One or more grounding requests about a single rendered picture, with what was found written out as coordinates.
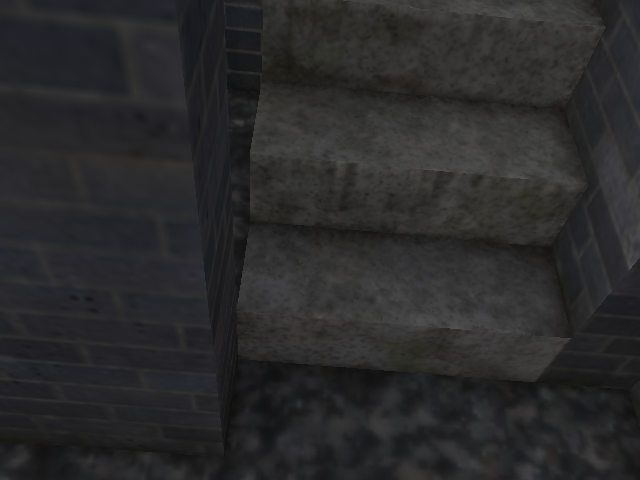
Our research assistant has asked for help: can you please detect stairs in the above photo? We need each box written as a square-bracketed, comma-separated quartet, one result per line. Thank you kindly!
[237, 0, 606, 382]

